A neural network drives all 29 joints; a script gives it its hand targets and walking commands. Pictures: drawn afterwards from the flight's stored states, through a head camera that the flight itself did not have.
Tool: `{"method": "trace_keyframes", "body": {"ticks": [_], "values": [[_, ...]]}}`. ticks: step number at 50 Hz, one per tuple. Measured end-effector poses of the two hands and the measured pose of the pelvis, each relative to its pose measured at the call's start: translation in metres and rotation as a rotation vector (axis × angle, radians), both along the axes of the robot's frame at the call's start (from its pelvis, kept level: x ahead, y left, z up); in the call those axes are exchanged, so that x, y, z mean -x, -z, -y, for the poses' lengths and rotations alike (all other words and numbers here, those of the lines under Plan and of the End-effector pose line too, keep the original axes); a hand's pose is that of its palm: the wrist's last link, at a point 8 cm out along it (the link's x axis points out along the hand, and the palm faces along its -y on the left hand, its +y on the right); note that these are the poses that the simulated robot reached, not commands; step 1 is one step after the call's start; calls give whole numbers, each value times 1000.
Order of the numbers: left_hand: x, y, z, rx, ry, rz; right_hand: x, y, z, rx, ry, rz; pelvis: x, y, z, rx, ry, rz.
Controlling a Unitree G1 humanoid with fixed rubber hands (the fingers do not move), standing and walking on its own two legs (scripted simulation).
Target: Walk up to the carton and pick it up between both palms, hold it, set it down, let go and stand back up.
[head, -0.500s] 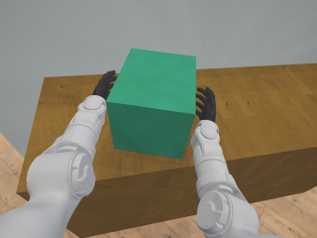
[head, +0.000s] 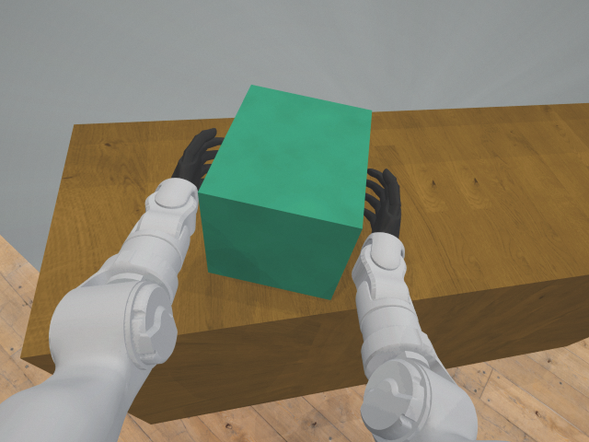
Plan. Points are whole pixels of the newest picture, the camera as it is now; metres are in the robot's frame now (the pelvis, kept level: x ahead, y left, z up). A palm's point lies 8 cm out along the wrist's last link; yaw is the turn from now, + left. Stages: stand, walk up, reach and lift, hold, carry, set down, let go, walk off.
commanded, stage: set down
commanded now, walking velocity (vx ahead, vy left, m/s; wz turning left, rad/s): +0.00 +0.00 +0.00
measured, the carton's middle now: (290, 191) +0.46 -0.07 +0.05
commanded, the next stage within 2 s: none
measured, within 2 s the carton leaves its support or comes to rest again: rests again in 0.24 s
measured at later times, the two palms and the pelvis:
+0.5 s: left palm (187, 187) +0.47 +0.08 +0.06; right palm (382, 229) +0.38 -0.18 +0.05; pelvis -0.01 +0.00 +0.00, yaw +0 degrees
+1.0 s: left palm (187, 182) +0.47 +0.08 +0.08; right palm (384, 232) +0.37 -0.18 +0.06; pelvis -0.03 +0.01 -0.01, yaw -2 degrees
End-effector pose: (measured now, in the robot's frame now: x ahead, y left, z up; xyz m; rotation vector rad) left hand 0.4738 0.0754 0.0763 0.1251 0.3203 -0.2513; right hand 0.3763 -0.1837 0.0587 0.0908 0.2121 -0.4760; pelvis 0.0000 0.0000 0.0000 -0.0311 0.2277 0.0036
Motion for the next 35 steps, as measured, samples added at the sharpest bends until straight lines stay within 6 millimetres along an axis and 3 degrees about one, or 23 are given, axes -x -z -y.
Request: {"method": "trace_keyframes", "body": {"ticks": [21,35], "values": [[1,12,-3,64,-20,22,-2,5,0,23,-21,16,10,2,4,1,0,-38],[-1,5,-2,16,-14,7,-3,3,5,26,-57,-34,14,5,-2,1,22,-66]]}}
